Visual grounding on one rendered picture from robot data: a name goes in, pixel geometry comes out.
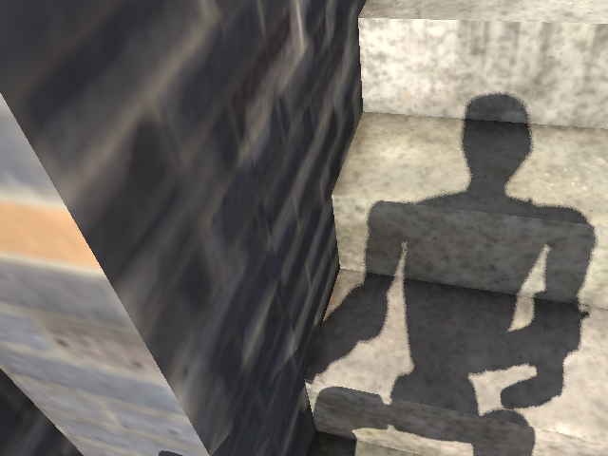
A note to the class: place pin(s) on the stairs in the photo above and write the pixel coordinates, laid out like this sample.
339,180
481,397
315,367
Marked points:
469,316

